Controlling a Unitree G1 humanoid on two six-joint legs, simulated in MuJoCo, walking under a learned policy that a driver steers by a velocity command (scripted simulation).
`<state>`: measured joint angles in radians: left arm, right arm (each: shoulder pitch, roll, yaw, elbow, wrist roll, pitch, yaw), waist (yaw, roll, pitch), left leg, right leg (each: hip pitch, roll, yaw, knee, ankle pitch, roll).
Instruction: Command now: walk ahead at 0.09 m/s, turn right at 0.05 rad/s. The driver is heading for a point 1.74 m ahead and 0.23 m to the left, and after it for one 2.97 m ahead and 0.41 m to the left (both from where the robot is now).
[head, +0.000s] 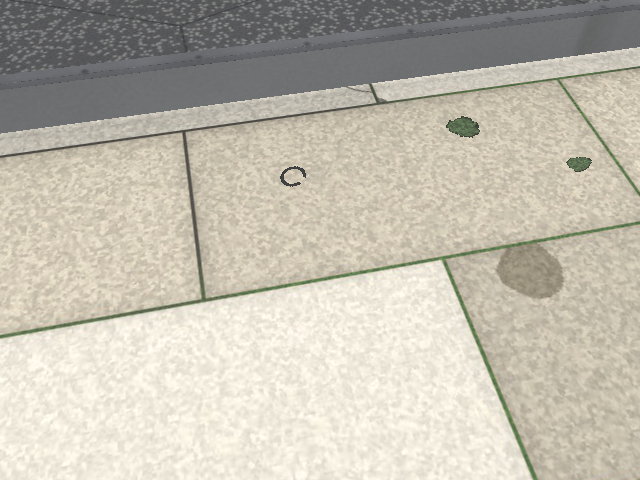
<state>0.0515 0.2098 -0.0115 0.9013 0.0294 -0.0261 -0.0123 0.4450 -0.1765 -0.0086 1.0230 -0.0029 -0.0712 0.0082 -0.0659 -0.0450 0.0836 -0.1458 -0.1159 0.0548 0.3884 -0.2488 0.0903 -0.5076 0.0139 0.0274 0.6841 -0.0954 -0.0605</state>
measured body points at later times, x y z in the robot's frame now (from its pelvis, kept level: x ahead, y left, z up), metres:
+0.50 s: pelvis +0.05 -0.01 +0.00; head +0.05 -0.01 +0.45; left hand +0.06 +0.22 -0.16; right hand +0.03 -0.24 -0.16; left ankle -0.03 +0.07 -0.74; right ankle +0.10 -0.09 -0.74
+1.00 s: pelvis +0.05 -0.01 +0.00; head +0.04 -0.01 +0.45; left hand +0.02 +0.20 -0.16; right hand -0.01 -0.21 -0.16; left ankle -0.03 +0.07 -0.74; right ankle +0.10 -0.09 -0.74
